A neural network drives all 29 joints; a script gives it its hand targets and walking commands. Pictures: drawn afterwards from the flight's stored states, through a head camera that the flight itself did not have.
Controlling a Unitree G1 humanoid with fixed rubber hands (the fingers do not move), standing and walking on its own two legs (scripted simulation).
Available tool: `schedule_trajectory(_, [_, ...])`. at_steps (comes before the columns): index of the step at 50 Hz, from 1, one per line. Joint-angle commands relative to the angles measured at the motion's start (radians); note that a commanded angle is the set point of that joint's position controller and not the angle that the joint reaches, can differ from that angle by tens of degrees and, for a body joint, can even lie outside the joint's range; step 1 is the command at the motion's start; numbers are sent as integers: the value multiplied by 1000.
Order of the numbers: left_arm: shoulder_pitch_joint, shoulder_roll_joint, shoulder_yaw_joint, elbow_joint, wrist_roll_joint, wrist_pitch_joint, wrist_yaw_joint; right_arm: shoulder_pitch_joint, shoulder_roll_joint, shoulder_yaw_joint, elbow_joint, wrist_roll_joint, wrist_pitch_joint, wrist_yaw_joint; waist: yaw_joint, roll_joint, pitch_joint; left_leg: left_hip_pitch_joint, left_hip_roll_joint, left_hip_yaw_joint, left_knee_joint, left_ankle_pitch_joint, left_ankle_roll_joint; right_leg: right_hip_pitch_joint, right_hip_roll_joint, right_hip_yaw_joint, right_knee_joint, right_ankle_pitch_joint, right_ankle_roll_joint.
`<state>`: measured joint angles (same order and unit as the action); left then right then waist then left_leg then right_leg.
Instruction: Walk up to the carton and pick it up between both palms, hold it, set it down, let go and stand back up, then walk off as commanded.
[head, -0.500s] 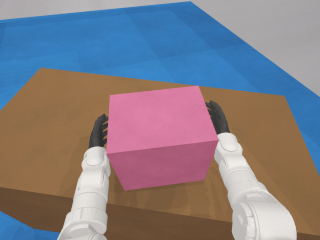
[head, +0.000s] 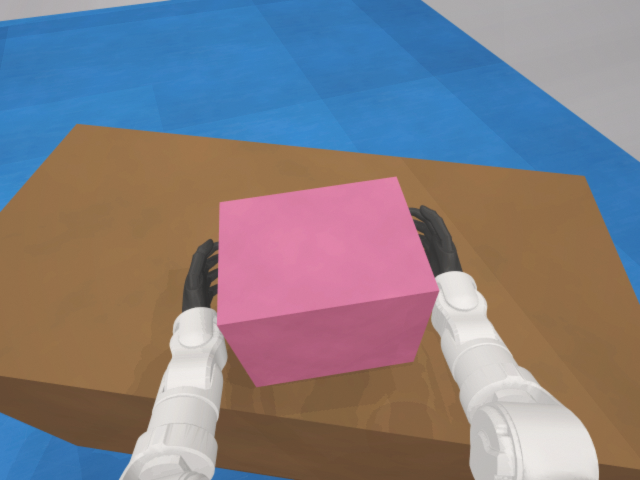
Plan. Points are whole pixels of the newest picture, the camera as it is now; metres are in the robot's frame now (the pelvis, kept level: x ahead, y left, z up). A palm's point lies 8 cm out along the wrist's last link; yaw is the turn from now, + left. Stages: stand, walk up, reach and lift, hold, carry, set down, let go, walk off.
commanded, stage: set down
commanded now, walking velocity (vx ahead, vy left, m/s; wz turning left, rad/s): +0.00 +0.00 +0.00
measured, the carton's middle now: (322, 287) +0.38 +0.03 +0.01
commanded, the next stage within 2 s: none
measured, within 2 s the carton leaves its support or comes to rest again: rests again in 0.64 s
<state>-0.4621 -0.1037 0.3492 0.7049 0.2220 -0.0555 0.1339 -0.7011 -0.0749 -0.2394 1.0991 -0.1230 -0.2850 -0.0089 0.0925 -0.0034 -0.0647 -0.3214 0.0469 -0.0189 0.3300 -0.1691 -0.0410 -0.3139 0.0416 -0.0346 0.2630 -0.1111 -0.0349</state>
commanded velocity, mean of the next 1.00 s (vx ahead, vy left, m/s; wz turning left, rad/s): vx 0.00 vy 0.00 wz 0.00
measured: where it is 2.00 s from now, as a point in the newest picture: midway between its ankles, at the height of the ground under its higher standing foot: outside the picture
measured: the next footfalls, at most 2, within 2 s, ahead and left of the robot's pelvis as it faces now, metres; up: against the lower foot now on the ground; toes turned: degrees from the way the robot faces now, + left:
none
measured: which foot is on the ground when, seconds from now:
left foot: down 0.00-1.00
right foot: down 0.00-1.00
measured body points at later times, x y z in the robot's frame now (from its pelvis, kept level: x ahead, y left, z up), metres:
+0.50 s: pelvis +0.00 -0.01 +0.00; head +0.06 -0.01 +0.44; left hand +0.35 +0.19 -0.01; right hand +0.42 -0.13 +0.02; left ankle -0.01 +0.14 -0.75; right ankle +0.00 -0.10 -0.75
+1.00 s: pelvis -0.01 +0.00 -0.01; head +0.07 -0.01 +0.44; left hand +0.35 +0.19 -0.01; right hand +0.42 -0.13 +0.01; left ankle -0.01 +0.14 -0.75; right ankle +0.00 -0.10 -0.75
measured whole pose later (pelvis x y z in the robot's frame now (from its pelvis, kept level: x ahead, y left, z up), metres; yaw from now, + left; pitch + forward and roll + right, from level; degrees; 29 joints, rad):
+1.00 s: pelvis -0.01 +0.00 -0.01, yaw -2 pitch +15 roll +0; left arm -0.56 -0.09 0.43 0.94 0.23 -0.31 0.14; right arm -0.74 -0.09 -0.33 1.20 -0.21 -0.37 -0.01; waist 0.12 0.00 -0.10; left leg -0.46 0.05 0.01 0.36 -0.16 -0.04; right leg -0.48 0.05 -0.01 0.32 -0.11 -0.04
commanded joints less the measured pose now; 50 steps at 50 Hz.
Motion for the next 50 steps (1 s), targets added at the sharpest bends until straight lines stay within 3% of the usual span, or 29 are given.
schedule_trajectory(1, [-758,-538,-434,-237,-14,-153,-76,-463,561,251,-102,-70,-76,134,-28,33,-653,146,-31,86,57,521,-46,357,-7,-38,73,392,18])
schedule_trajectory(2, [-749,-524,-405,-225,0,-158,-67,-493,536,254,-102,-63,-70,146,11,33,-649,129,-28,84,52,507,-44,345,-6,-33,71,364,19])
schedule_trajectory(4, [-687,-523,-407,-160,-1,-152,-76,-494,526,206,-111,-82,-80,136,-14,12,-618,142,-20,80,51,471,-33,313,-6,-38,60,334,14])
schedule_trajectory(7, [-714,-491,-343,-151,23,-163,-86,-461,546,188,-38,-113,-58,140,4,-21,-565,116,-28,98,20,406,-26,334,-9,-28,48,280,18])
schedule_trajectory(8, [-739,-494,-336,-138,21,-160,-89,-446,530,136,-13,-122,-61,146,-18,-3,-554,103,-26,98,13,378,-31,322,-15,-39,46,249,16])
schedule_trajectory(9, [-682,-489,-318,-101,42,-167,-90,-437,529,149,-21,-122,-67,147,6,6,-540,107,-28,111,21,398,-28,329,-14,-29,51,258,21])
schedule_trajectory(10, [-710,-519,-355,-143,27,-179,-89,-465,554,170,-43,-133,-85,141,-10,-3,-616,96,-34,103,34,446,-30,348,-14,-35,65,334,19])
schedule_trajectory(12, [-726,-501,-344,-123,28,-202,-86,-480,559,180,-61,-128,-101,139,-4,11,-621,67,-39,114,23,416,-27,374,-14,-28,74,335,31])
schedule_trajectory(14, [-764,-478,-344,-120,11,-222,-85,-509,578,175,-96,-143,-107,133,14,-32,-647,30,-36,120,32,365,-16,378,-18,-20,80,327,39])
schedule_trajectory(18, [-723,-457,-286,-74,44,-240,-94,-438,572,150,-11,-181,-100,128,-3,-19,-586,-9,-36,113,9,368,-11,413,-29,-19,86,354,41])
schedule_trajectory(22, [-656,-474,-260,-16,57,-274,-105,-442,586,165,-24,-174,-125,124,23,-48,-578,-59,-44,118,9,363,-5,463,-37,-3,108,423,55])
schedule_trajectory(24, [-680,-438,-244,-22,63,-273,-116,-444,583,158,-15,-190,-118,117,2,-44,-544,-71,-48,131,-1,345,-7,464,-39,-13,116,421,61])
schedule_trajectory(25, [-688,-441,-244,-18,56,-289,-113,-436,618,180,-37,-189,-123,118,23,-69,-613,-87,-49,133,-2,311,2,468,-37,0,114,398,64])
schedule_trajectory(29, [-667,-473,-265,20,59,-298,-103,-427,599,155,-7,-181,-131,120,7,-11,-591,-60,-37,118,2,327,-5,413,-33,-4,103,356,49])
schedule_trajectory(30, [-650,-453,-234,40,67,-299,-108,-434,603,175,-15,-178,-128,120,41,-47,-555,-86,-43,135,9,303,6,434,-37,5,109,363,57])
schedule_trajectory(31, [-652,-451,-246,51,59,-298,-111,-453,568,131,-5,-205,-134,117,8,-59,-568,-84,-36,128,-3,305,-2,405,-26,-17,105,345,57])
schedule_trajectory(35, [-634,-447,-253,70,71,-305,-103,-406,547,118,56,-204,-143,124,-10,-6,-549,-32,-38,128,13,360,-25,368,-18,-33,95,336,43])
schedule_trajectory(37, [-624,-416,-194,89,91,-309,-107,-415,572,132,25,-201,-138,121,37,-36,-524,-68,-42,134,11,323,0,390,-30,3,94,324,46])
schedule_trajectory(39, [-621,-330,-170,109,82,-311,-89,-442,441,57,23,-210,-141,108,31,-38,-525,-85,-35,132,-1,265,-1,349,-23,-14,89,223,38])
schedule_trajectory(41, [-595,-206,-111,86,83,-319,-60,-431,316,46,9,-178,-140,93,54,-34,-557,-80,-42,142,17,315,-2,360,-19,1,101,276,39])
schedule_trajectory(42, [-545,-193,-90,85,79,-314,-48,-413,311,55,13,-149,-132,77,67,-45,-494,-98,-37,145,21,310,12,362,-28,18,105,281,48])
schedule_trajectory(43, [-624,-250,-101,78,65,-323,-55,-462,384,33,0,-170,-126,81,44,-74,-520,-113,-34,138,5,254,11,356,-26,1,96,227,58])
schedule_trajectory(44, [-579,-194,-65,100,64,-320,-51,-486,319,29,-19,-169,-121,74,72,-88,-507,-151,-36,148,7,244,21,361,-30,17,101,233,59])
schedule_trajectory(45, [-576,-255,-69,81,80,-326,-57,-464,393,29,-2,-190,-120,72,48,-97,-493,-147,-38,136,3,262,20,372,-31,11,106,243,62])
schedule_trajectory(46, [-562,-123,-78,58,49,-328,-31,-425,201,11,2,-149,-127,55,42,-45,-582,-126,-43,136,19,300,12,389,-33,23,126,302,56])
schedule_trajectory(47, [-578,-155,-59,87,53,-323,-34,-463,268,19,-6,-152,-121,53,42,-82,-578,-128,-45,130,22,292,13,363,-31,19,115,303,64])
schedule_trajectory(48, [-565,-97,-52,79,43,-323,-19,-450,194,23,-27,-108,-125,44,57,-36,-583,-134,-41,144,35,284,13,359,-31,26,125,283,59])
schedule_trajectory(49, [-543,-113,-56,106,35,-323,-21,-476,196,38,-14,-101,-125,41,55,-65,-587,-150,-43,135,33,308,5,385,-23,19,135,331,56])
schedule_trajectory(50, [-491,87,-41,65,-16,-328,15,-441,-28,68,-79,-15,-131,15,75,-44,-675,-141,-47,146,69,364,5,406,-16,43,162,403,54])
